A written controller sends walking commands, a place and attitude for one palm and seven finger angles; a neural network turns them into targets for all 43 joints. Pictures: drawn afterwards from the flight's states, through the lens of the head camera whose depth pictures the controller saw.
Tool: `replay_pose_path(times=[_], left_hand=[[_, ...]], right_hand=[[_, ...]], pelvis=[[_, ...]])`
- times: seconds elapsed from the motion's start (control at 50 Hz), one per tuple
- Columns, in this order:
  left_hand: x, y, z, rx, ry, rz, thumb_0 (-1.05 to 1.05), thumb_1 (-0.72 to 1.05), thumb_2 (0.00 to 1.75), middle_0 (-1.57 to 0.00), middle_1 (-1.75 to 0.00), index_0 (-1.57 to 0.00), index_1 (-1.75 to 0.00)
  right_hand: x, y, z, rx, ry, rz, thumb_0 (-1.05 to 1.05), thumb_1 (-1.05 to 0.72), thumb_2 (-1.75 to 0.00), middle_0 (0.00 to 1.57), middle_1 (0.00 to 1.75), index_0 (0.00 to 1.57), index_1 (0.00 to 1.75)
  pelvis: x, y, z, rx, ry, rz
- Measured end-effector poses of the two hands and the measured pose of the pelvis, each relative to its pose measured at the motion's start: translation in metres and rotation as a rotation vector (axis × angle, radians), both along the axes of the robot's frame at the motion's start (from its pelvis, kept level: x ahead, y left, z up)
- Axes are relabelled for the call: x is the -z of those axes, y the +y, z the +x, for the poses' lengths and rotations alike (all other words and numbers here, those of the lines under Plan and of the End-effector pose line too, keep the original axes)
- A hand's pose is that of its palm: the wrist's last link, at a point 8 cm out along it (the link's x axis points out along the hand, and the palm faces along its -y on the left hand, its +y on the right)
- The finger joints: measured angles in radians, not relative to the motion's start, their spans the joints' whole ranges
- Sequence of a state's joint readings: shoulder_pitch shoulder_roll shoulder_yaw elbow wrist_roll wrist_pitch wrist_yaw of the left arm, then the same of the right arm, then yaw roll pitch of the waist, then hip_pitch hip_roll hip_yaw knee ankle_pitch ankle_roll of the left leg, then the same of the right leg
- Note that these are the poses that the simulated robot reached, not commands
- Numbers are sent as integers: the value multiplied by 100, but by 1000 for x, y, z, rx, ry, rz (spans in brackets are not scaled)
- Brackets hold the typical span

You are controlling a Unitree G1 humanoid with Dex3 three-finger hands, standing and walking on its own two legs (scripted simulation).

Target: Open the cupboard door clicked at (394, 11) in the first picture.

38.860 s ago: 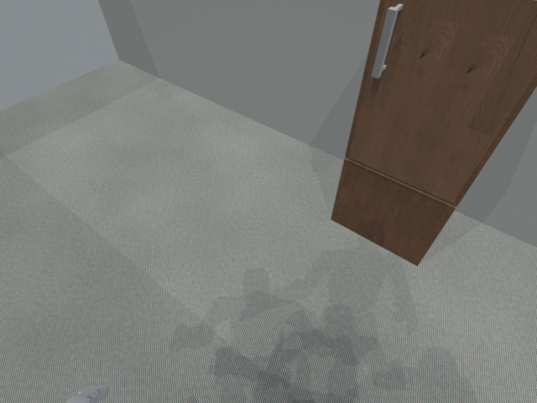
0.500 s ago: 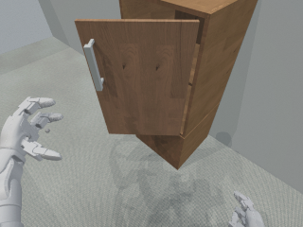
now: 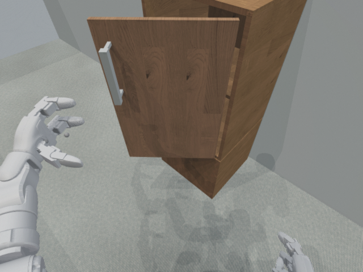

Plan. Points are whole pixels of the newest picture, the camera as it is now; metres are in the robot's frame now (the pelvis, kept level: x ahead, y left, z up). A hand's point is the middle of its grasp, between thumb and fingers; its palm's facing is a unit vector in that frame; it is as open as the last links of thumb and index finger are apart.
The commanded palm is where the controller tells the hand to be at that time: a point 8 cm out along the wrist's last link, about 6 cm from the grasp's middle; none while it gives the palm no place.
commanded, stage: move the hooked fingers beside the handle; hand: left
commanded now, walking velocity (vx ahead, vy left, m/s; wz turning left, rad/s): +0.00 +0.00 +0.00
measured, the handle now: (113, 75) +0.61 +0.24 +0.11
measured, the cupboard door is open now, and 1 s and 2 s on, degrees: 41 41 41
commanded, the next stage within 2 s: none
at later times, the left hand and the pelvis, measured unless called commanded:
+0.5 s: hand (77, 111) +0.42 +0.27 +0.13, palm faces +0.05 -1.00 +0.00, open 14.0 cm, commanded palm +0.40 +0.33 +0.12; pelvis +0.00 +0.00 -0.01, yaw -1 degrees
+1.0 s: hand (84, 91) +0.50 +0.28 +0.13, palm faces +0.02 -1.00 -0.01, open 14.0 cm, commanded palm +0.49 +0.34 +0.12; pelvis +0.01 +0.02 -0.02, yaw -2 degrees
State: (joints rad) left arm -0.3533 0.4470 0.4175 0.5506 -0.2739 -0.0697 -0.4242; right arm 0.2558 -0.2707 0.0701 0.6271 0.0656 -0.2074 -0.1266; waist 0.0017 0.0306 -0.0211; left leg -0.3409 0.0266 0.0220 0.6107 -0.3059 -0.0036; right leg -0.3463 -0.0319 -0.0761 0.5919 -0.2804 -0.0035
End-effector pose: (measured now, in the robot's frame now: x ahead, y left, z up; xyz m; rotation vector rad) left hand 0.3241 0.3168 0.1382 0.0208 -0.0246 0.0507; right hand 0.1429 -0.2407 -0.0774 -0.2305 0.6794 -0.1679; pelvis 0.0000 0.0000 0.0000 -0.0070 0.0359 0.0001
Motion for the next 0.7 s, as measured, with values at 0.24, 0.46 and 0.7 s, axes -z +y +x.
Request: replay_pose_path(times=[0.24,0.46,0.7], left_hand=[[2,7,34,-10,7,-2,-1,-50,30,-30,-120,-30,-120],[4,6,68,5,19,-14,-1,-50,30,-31,-120,-30,-120],[1,11,108,24,17,-16,-1,-50,30,-30,-120,-30,-120]], right_hand=[[15,-17,-45,66,157,-27,1,-90,-90,21,30,21,30],[22,-23,-77,117,271,-41,1,-90,-90,21,30,21,30],[30,-25,-110,160,411,-61,1,-90,-90,21,30,21,30]], pelvis=[[2,2,1,12,39,-2],[5,4,0,19,79,-5],[11,8,-1,22,144,-12]])
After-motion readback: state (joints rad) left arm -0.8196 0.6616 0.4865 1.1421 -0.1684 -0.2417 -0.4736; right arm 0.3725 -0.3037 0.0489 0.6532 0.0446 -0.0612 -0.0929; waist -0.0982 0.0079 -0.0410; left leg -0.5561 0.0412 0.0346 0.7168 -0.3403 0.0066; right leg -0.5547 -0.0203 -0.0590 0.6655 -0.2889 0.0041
